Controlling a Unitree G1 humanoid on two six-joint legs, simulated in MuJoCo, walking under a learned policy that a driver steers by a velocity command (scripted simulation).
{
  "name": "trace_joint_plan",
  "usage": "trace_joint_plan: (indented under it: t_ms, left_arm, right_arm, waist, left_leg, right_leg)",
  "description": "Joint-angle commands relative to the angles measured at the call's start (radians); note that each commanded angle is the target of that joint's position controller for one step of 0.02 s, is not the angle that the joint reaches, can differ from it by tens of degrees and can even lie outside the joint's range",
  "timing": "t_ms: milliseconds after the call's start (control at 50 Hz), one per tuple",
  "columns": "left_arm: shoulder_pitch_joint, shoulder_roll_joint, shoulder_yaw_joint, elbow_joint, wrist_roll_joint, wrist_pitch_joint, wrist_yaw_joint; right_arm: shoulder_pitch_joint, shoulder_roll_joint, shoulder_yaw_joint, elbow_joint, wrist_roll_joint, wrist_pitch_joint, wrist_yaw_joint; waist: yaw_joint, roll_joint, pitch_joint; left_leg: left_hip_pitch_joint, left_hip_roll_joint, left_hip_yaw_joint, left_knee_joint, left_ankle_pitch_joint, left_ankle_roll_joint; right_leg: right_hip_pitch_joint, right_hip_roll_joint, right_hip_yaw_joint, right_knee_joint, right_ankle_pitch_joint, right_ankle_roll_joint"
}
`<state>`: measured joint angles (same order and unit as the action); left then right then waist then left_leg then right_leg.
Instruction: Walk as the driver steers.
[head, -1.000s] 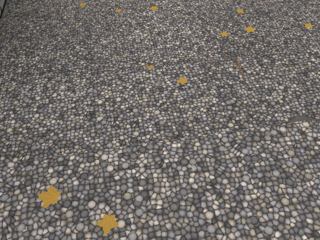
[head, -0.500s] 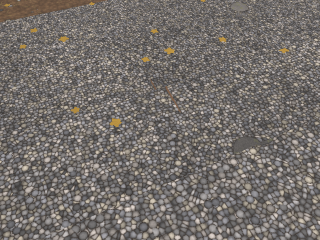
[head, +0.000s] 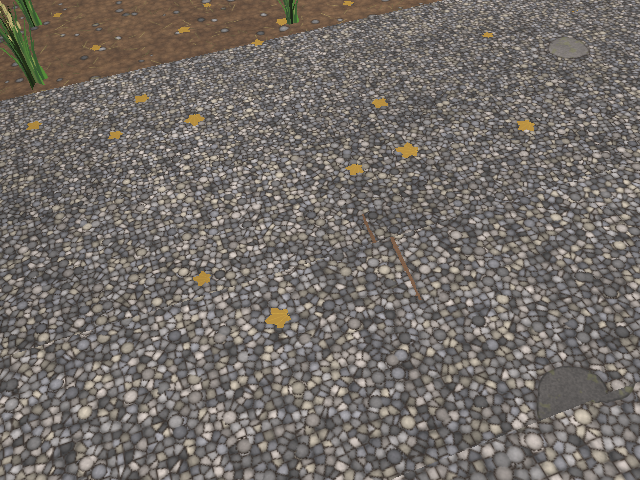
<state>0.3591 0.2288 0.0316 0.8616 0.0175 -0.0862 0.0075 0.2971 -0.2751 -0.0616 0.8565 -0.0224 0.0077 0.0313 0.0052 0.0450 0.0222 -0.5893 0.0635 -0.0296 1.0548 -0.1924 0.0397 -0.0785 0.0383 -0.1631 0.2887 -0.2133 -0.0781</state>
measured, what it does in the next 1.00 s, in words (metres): goes down, turning left: left foot, then right foot 0.19 m lower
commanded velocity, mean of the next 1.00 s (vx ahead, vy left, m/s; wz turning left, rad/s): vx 0.40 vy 0.00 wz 0.52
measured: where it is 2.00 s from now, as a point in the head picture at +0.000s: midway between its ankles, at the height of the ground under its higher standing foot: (309, 427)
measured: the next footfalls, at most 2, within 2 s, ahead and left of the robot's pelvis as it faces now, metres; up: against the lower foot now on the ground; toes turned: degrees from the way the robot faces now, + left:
left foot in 0.28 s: +0.26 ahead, +0.10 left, +0.00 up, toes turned +13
right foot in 1.00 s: +0.70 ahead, +0.05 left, -0.19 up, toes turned +36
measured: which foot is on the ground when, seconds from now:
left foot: up 0.00-0.26, down 0.28-1.00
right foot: down 0.00-0.28, up 0.30-0.98, down 1.00-1.00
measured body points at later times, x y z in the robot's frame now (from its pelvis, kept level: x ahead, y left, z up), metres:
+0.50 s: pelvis +0.23 +0.06 +0.00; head +0.25 +0.08 +0.44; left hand +0.30 +0.35 -0.12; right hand +0.36 -0.20 -0.12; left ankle +0.22 +0.09 -0.75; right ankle +0.34 -0.11 -0.68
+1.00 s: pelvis +0.53 +0.07 -0.14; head +0.53 +0.06 +0.31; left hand +0.57 +0.40 -0.20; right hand +0.65 -0.21 -0.26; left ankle +0.24 +0.08 -0.72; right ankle +0.69 +0.05 -0.89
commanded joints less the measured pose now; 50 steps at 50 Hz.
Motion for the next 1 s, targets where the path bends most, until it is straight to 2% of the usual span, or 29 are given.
trace_joint_plan:
  t_ms: [20,80,160,220,260,280,300,320,360,380,400,440,520,540,560,580,620,680,700,740,760,780,800,840,880,920,960,980,1000]
  left_arm:
    - [0.011,0.098,0.025,-0.036,-0.003,-0.019,0.006]
    - [0.035,0.097,0.023,-0.018,-0.004,-0.017,0.01]
    - [0.074,0.143,0.03,0.008,-0.002,0.0,0.023]
    - [0.033,0.181,0.041,0.012,0.001,0.014,0.038]
    - [-0.013,0.213,0.049,-0.006,0.001,0.032,0.039]
    - [0.003,0.169,0.04,-0.021,0.001,0.038,0.035]
    - [0.056,0.075,0.027,-0.091,-0.002,0.033,0.011]
    - [-0.06,0.164,0.037,-0.122,0.011,0.018,0.006]
    - [-0.105,0.175,0.039,-0.131,-0.016,0.0,0.009]
    - [-0.09,0.166,0.04,-0.124,-0.002,0.016,0.013]
    - [-0.07,0.147,0.035,-0.12,0.015,0.039,0.014]
    - [-0.066,0.13,0.034,-0.125,0.025,0.076,0.011]
    - [-0.188,0.09,0.016,-0.172,0.034,0.093,-0.007]
    - [-0.215,0.092,0.015,-0.183,0.032,0.093,-0.01]
    - [-0.158,0.127,0.03,-0.151,0.023,0.091,-0.019]
    - [-0.16,0.166,0.042,-0.146,0.026,0.088,-0.024]
    - [-0.247,0.174,0.046,-0.171,0.033,0.08,-0.031]
    - [-0.295,0.168,0.043,-0.187,0.038,0.068,-0.03]
    - [-0.41,0.204,0.063,-0.235,0.026,0.065,-0.024]
    - [-0.472,0.226,0.069,-0.262,0.026,0.056,-0.019]
    - [-0.468,0.229,0.072,-0.265,0.021,0.053,-0.017]
    - [-0.475,0.216,0.065,-0.279,0.014,0.05,-0.026]
    - [-0.475,0.182,0.053,-0.28,0.027,0.044,-0.038]
    - [-0.415,0.099,0.026,-0.27,0.03,0.037,-0.061]
    - [-0.346,0.083,0.017,-0.246,0.017,0.037,-0.062]
    - [-0.252,0.085,0.02,-0.202,-0.004,0.025,-0.041]
    - [0.013,0.101,0.038,-0.088,-0.025,0.012,-0.006]
    - [0.12,0.136,0.053,-0.037,0.001,0.014,0.004]
    - [0.192,0.165,0.056,-0.02,0.04,0.014,0.0]
  right_arm:
    - [-0.046,-0.019,-0.004,-0.076,-0.003,0.004,0.01]
    - [-0.15,0.004,0.011,-0.116,-0.007,-0.002,0.018]
    - [-0.254,0.0,0.017,-0.173,-0.009,-0.01,0.043]
    - [-0.111,-0.042,0.0,-0.146,-0.011,0.002,0.027]
    - [0.107,-0.091,-0.03,-0.09,-0.011,-0.007,0.007]
    - [0.183,-0.165,-0.053,-0.074,-0.015,-0.017,-0.01]
    - [0.087,-0.263,-0.07,-0.115,0.001,-0.013,-0.015]
    - [0.116,-0.25,-0.078,-0.129,0.028,-0.002,-0.016]
    - [0.023,-0.157,-0.05,-0.113,0.025,-0.005,-0.027]
    - [-0.009,-0.127,-0.039,-0.112,0.029,-0.017,-0.029]
    - [-0.018,-0.113,-0.032,-0.113,0.03,-0.028,-0.029]
    - [0.003,-0.125,-0.031,-0.107,0.03,-0.051,-0.021]
    - [0.057,-0.156,-0.037,-0.105,0.026,-0.04,-0.023]
    - [0.073,-0.153,-0.034,-0.108,0.026,-0.038,-0.022]
    - [0.107,-0.181,-0.043,-0.112,0.005,-0.039,-0.026]
    - [0.117,-0.171,-0.042,-0.117,0.003,-0.039,-0.025]
    - [0.151,-0.168,-0.039,-0.121,0.004,-0.037,-0.028]
    - [0.18,-0.179,-0.041,-0.127,0.001,-0.031,-0.047]
    - [0.339,-0.208,-0.052,-0.06,-0.001,-0.042,-0.059]
    - [0.374,-0.211,-0.055,-0.046,0.009,-0.053,-0.077]
    - [0.362,-0.217,-0.057,-0.042,0.008,-0.06,-0.08]
    - [0.295,-0.208,-0.052,-0.058,0.002,-0.063,-0.084]
    - [0.232,-0.186,-0.047,-0.061,0.003,-0.068,-0.09]
    - [0.144,-0.148,-0.028,-0.084,0.021,-0.072,-0.082]
    - [0.13,-0.127,-0.016,-0.093,0.017,-0.072,-0.087]
    - [0.163,-0.109,-0.011,-0.071,-0.011,-0.061,-0.114]
    - [0.165,-0.097,-0.004,-0.044,-0.007,-0.04,-0.13]
    - [0.199,-0.08,-0.003,-0.026,0.004,-0.03,-0.125]
    - [0.247,-0.048,-0.008,-0.005,0.03,-0.016,-0.112]
  waist:
    - [-0.011,-0.117,0.06]
    - [0.007,-0.118,0.079]
    - [0.029,-0.114,0.086]
    - [-0.04,-0.164,-0.01]
    - [-0.146,-0.113,-0.119]
    - [-0.179,0.02,-0.185]
    - [-0.048,0.235,-0.247]
    - [-0.139,0.072,-0.264]
    - [-0.049,-0.062,-0.016]
    - [-0.005,-0.075,0.018]
    - [0.014,-0.058,0.011]
    - [0.025,-0.028,-0.022]
    - [-0.013,0.002,-0.035]
    - [-0.021,0.014,-0.038]
    - [-0.032,0.041,-0.095]
    - [-0.034,0.001,-0.096]
    - [-0.057,-0.005,-0.039]
    - [-0.066,0.014,0.0]
    - [-0.136,0.055,0.034]
    - [-0.155,0.036,0.075]
    - [-0.146,0.052,0.086]
    - [-0.125,0.012,0.095]
    - [-0.106,0.021,0.079]
    - [-0.085,-0.008,0.001]
    - [-0.073,-0.012,-0.013]
    - [-0.062,-0.035,-0.005]
    - [0.034,-0.084,-0.052]
    - [0.047,-0.125,-0.086]
    - [0.061,-0.189,-0.124]
  left_leg:
    - [-0.117,0.021,0.0,-0.059,0.113,-0.007]
    - [-0.073,0.006,0.061,-0.236,0.212,0.006]
    - [-0.011,-0.031,0.137,-0.394,0.175,0.055]
    - [0.197,-0.115,0.174,-0.338,-0.019,0.106]
    - [0.424,-0.157,0.124,-0.491,-0.099,0.165]
    - [0.593,0.003,-0.1,-0.611,-0.145,0.216]
    - [0.892,0.263,-0.655,-0.682,0.001,0.363]
    - [0.894,0.269,-0.695,-0.762,0.002,0.409]
    - [0.59,0.215,-0.443,-0.791,0.224,0.334]
    - [0.487,0.15,-0.343,-0.796,0.341,0.285]
    - [0.433,0.109,-0.289,-0.808,0.374,0.263]
    - [0.414,0.06,-0.248,-0.813,0.446,0.252]
    - [0.409,0.014,-0.217,-0.795,0.55,0.202]
    - [0.413,0.008,-0.222,-0.787,0.545,0.19]
    - [0.487,0.04,-0.257,-0.77,0.514,0.218]
    - [0.526,0.051,-0.296,-0.744,0.42,0.245]
    - [0.565,0.073,-0.366,-0.731,0.369,0.272]
    - [0.62,0.088,-0.383,-0.633,0.661,0.273]
    - [0.833,0.114,-0.475,-0.621,0.486,0.277]
    - [0.946,0.142,-0.526,-0.598,0.477,0.28]
    - [0.923,0.138,-0.527,-0.586,0.517,0.273]
    - [0.727,0.06,-0.453,-0.59,0.407,0.244]
    - [0.578,0.013,-0.421,-0.547,0.281,0.2]
    - [0.314,-0.072,-0.375,-0.484,0.112,0.147]
    - [0.212,-0.118,-0.35,-0.398,0.005,0.104]
    - [0.3,-0.152,-0.351,-0.207,-0.102,0.073]
    - [0.428,-0.202,-0.259,0.125,-0.205,0.064]
    - [0.366,-0.232,-0.204,0.338,-0.345,0.049]
    - [0.146,-0.295,-0.152,0.681,-0.715,0.024]
  right_leg:
    - [0.003,-0.269,0.111,-0.145,0.327,-0.065]
    - [-0.006,-0.255,0.032,-0.125,0.368,-0.054]
    - [0.072,-0.277,-0.025,-0.066,0.549,-0.031]
    - [0.1,-0.284,-0.082,0.165,1.008,-0.017]
    - [0.049,-0.274,-0.078,0.53,0.887,-0.004]
    - [-0.101,-0.226,-0.089,0.845,0.517,0.018]
    - [-0.558,-0.004,0.017,1.183,-0.319,0.089]
    - [-0.707,-0.021,0.19,1.208,-0.259,0.089]
    - [-0.631,-0.12,0.206,1.009,-0.117,0.089]
    - [-0.542,-0.148,0.213,0.893,-0.107,0.102]
    - [-0.466,-0.149,0.206,0.827,-0.114,0.115]
    - [-0.415,-0.127,0.183,0.755,-0.091,0.127]
    - [-0.444,-0.094,0.14,0.653,0.069,0.133]
    - [-0.455,-0.093,0.146,0.647,0.099,0.131]
    - [-0.492,-0.1,0.156,0.748,0.197,0.105]
    - [-0.55,-0.116,0.186,0.754,0.17,0.097]
    - [-0.651,-0.118,0.198,0.754,0.131,0.089]
    - [-0.705,-0.092,0.197,0.756,0.088,0.083]
    - [-0.952,-0.104,0.276,0.726,0.077,0.086]
    - [-1.098,-0.101,0.31,0.646,0.024,0.099]
    - [-1.084,-0.098,0.316,0.618,0.029,0.103]
    - [-0.925,-0.074,0.276,0.477,0.165,0.114]
    - [-0.765,-0.067,0.277,0.408,0.384,0.101]
    - [-0.424,-0.021,0.237,0.337,0.659,0.069]
    - [-0.224,-0.006,0.228,0.256,0.727,0.072]
    - [-0.162,-0.042,0.273,0.08,0.832,0.097]
    - [-0.025,-0.139,0.27,-0.234,1.135,0.12]
    - [0.126,-0.165,0.22,-0.247,1.21,0.127]
    - [0.349,-0.249,0.297,-0.099,1.243,0.099]
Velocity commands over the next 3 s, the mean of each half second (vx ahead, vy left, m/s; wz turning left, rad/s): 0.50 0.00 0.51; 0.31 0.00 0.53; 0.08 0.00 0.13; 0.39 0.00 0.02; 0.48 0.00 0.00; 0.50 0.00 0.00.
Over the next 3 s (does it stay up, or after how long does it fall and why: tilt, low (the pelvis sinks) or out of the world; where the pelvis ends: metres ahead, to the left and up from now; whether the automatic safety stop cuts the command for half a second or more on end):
stays up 1.21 0.39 -0.27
